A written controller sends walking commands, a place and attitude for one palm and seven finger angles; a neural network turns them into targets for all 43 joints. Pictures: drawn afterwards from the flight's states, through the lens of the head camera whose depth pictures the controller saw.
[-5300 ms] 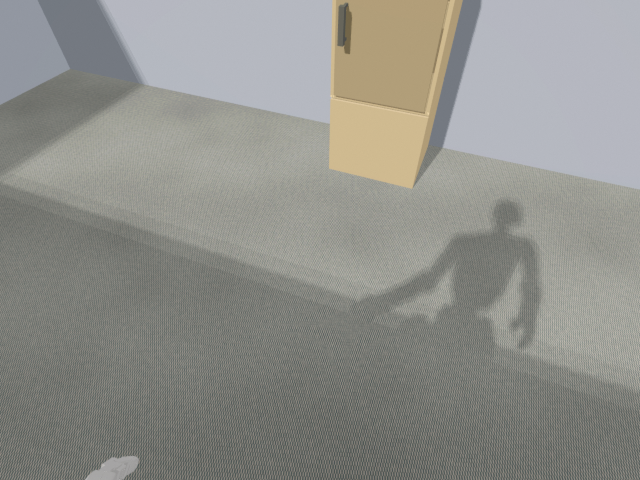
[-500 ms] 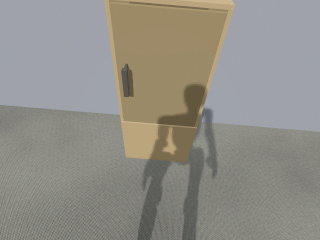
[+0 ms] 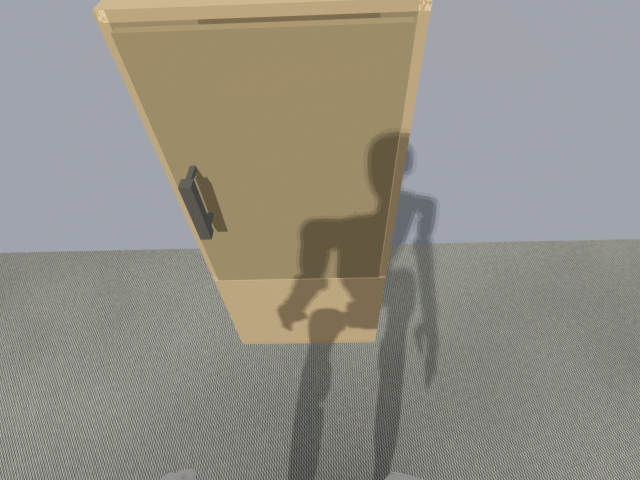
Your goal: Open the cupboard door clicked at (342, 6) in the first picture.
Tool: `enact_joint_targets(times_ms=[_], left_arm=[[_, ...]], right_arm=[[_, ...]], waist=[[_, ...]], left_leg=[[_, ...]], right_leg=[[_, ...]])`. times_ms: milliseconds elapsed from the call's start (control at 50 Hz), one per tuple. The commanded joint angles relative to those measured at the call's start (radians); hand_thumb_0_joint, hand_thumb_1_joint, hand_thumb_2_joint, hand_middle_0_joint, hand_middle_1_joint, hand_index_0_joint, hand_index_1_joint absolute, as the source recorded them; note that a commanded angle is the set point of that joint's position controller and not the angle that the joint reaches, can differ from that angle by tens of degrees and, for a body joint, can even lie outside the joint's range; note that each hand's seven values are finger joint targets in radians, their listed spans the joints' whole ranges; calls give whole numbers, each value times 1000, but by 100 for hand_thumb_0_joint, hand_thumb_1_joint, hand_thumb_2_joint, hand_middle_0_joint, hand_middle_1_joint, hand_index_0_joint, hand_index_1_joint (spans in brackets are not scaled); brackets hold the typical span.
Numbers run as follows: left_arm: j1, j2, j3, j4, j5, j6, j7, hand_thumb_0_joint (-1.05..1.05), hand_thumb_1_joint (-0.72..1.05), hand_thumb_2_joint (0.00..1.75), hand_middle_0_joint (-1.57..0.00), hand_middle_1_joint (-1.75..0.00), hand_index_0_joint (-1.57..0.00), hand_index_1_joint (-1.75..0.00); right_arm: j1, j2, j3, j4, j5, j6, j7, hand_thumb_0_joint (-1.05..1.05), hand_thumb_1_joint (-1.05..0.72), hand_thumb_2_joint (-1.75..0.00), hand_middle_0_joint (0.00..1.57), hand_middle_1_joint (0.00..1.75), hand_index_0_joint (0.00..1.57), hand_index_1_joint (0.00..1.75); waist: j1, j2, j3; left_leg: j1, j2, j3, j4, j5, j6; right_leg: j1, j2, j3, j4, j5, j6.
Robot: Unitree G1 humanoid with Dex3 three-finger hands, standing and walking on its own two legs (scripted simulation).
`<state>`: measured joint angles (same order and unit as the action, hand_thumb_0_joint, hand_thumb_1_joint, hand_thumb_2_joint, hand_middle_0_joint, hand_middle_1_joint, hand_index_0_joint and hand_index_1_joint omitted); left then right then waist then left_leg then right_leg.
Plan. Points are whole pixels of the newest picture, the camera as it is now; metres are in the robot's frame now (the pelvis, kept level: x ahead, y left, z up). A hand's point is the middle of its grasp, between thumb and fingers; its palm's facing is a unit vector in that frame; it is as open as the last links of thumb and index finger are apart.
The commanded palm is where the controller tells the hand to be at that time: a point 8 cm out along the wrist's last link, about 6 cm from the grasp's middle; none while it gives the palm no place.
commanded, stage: come to a stop and stand still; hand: left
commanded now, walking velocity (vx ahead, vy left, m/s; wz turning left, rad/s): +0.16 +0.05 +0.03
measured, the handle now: (199, 203) +0.58 +0.24 -0.03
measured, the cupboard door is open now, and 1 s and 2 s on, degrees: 0 0 0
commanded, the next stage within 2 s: look again from close up in 1.50 s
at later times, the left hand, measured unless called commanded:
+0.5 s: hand out of the picture +0.07 +0.22 -0.17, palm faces +0.07 -0.98 -0.19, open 7.3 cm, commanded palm none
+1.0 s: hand out of the picture +0.02 +0.15 -0.14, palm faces +0.02 -0.98 -0.20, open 7.3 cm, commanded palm none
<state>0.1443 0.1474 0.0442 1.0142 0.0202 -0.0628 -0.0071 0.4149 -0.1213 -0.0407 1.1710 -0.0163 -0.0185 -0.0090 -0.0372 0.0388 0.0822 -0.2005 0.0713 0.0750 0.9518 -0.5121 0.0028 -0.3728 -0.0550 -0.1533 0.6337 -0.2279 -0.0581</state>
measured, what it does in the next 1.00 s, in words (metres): steps on the spot: left foot, then right foot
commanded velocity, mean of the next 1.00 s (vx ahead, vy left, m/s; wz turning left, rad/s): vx -0.04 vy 0.03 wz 0.00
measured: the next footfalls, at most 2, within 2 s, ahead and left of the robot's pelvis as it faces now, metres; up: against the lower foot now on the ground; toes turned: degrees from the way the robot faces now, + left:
left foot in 0.34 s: +0.14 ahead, +0.14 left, +0.00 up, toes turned +6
right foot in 0.76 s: +0.01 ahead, -0.11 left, +0.00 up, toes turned -6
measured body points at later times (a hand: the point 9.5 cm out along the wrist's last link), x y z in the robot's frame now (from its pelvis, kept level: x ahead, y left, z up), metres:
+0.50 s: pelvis +0.05 +0.04 +0.01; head +0.09 +0.06 +0.46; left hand +0.07 +0.28 -0.15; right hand +0.14 -0.19 -0.12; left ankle +0.10 +0.13 -0.72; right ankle +0.00 -0.10 -0.66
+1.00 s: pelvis +0.02 -0.01 +0.02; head +0.04 -0.04 +0.47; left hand +0.02 +0.20 -0.13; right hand -0.01 -0.25 -0.15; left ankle +0.02 +0.13 -0.69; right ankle -0.03 -0.12 -0.72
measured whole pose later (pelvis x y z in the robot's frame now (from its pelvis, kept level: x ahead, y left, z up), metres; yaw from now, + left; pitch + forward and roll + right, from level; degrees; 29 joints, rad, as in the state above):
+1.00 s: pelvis +0.02 -0.01 +0.02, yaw -1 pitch +1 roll +1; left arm 0.32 0.11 0.01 1.08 0.02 -0.01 0.02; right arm 0.31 -0.21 -0.05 1.11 -0.02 0.04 0.00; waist 0.00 0.04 0.01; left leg -0.35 0.04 0.04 0.73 -0.33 -0.05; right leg -0.11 -0.03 -0.05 0.38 -0.28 -0.01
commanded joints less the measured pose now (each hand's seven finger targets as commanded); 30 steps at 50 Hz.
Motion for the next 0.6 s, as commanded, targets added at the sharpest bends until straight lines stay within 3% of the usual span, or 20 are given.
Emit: enact_joint_targets(times_ms=[0,60,80,120,180,240,280,300,320,340,360,380,420,460,480,500,580], left_arm=[[142,139,29,11,-7,-1,28,0,90,90,-20,-30,-20,-30],[101,80,7,3,2,-3,34,0,90,90,-20,-30,-20,-30],[94,85,7,-1,6,2,39,0,90,90,-20,-30,-20,-30],[99,124,9,-3,5,17,44,0,90,90,-20,-30,-20,-30],[112,168,23,-4,6,39,48,0,90,90,-20,-30,-20,-30],[101,186,35,-9,5,57,51,0,90,90,-20,-30,-20,-30],[91,177,33,-10,0,69,51,0,90,90,-20,-30,-20,-30],[112,146,27,-20,-5,77,48,0,90,90,-20,-30,-20,-30],[145,100,18,-30,-12,82,49,0,90,90,-20,-30,-20,-30],[157,94,13,-32,-15,87,53,0,90,90,-20,-30,-20,-30],[139,103,16,-24,-10,96,56,0,90,90,-20,-30,-20,-30],[142,101,20,-19,-6,104,54,0,90,90,-20,-30,-20,-30],[163,114,29,-5,0,104,47,0,90,90,-20,-30,-20,-30],[178,113,31,0,2,106,41,0,90,90,-20,-30,-20,-30],[181,118,31,-3,2,105,37,0,90,90,-20,-30,-20,-30],[166,117,30,-13,2,108,35,0,90,90,-20,-30,-20,-30],[130,105,23,-27,4,112,25,0,90,90,-20,-30,-20,-30]], right_arm=[[-24,-57,-15,-81,-1,-15,1,0,-90,-90,20,30,20,30],[25,-23,0,-57,0,13,-8,0,-90,-90,20,30,20,30],[26,-10,3,-56,4,22,-10,0,-90,-90,20,30,20,30],[-9,-24,6,-75,9,35,-8,0,-90,-90,20,30,20,30],[-88,-61,-5,-116,12,43,-8,0,-90,-90,20,30,20,30],[-121,-89,-15,-147,8,43,-9,0,-90,-90,20,30,20,30],[-97,-101,-20,-142,8,37,-10,0,-90,-90,20,30,20,30],[-85,-142,-24,-147,3,28,-13,0,-90,-90,20,30,20,30],[-89,-206,-32,-164,-2,20,-18,0,-90,-90,20,30,20,30],[-114,-233,-36,-176,-4,25,-22,0,-90,-90,20,30,20,30],[-151,-222,-32,-182,-7,23,-32,0,-90,-90,20,30,20,30],[-182,-208,-27,-191,-4,20,-40,0,-90,-90,20,30,20,30],[-244,-189,-24,-213,-7,24,-41,0,-90,-90,20,30,20,30],[-238,-190,-28,-217,-5,22,-41,0,-90,-90,20,30,20,30],[-234,-192,-30,-217,-1,20,-41,0,-90,-90,20,30,20,30],[-212,-199,-34,-213,-2,20,-41,0,-90,-90,20,30,20,30],[-173,-213,-46,-190,-6,26,-36,0,-90,-90,20,30,20,30]], waist=[[54,-134,-23],[2,-105,-38],[2,-107,-40],[16,-121,-65],[46,-149,-98],[42,-207,-90],[19,-184,-89],[22,-57,-110],[31,132,-128],[32,207,-127],[27,168,-115],[42,175,-92],[53,126,-83],[46,88,-126],[45,69,-146],[28,83,-164],[-3,128,-166]], left_leg=[[-306,71,-72,253,149,7],[-186,60,-51,64,185,-34],[-157,48,-36,0,179,-42],[-156,25,-24,-74,188,-51],[-155,3,-14,-180,166,-56],[-125,-7,-10,-290,216,-53],[7,1,-6,-458,417,-43],[85,81,-78,-498,662,-9],[90,252,-246,-555,964,78],[37,334,-295,-616,1031,170],[-28,327,-293,-647,894,195],[-61,307,-275,-656,838,191],[-40,263,-207,-634,759,176],[25,233,-175,-636,693,160],[61,233,-167,-632,695,161],[86,243,-183,-637,677,164],[130,248,-223,-677,469,161]], right_leg=[[153,-304,332,-423,50,-91],[55,-248,154,-394,381,-70],[48,-236,130,-375,467,-74],[89,-237,124,-338,558,-89],[167,-249,148,-286,556,-114],[182,-241,152,-230,543,-105],[113,-200,126,-152,423,-48],[55,-130,86,-76,266,10],[20,-37,31,20,-10,74],[25,13,59,196,-355,86],[32,20,131,337,-390,81],[4,12,172,396,-355,79],[-46,17,192,471,-271,85],[-78,28,186,494,-220,97],[-88,21,181,471,-213,102],[-89,20,179,443,-225,106],[-48,9,142,245,-276,105]])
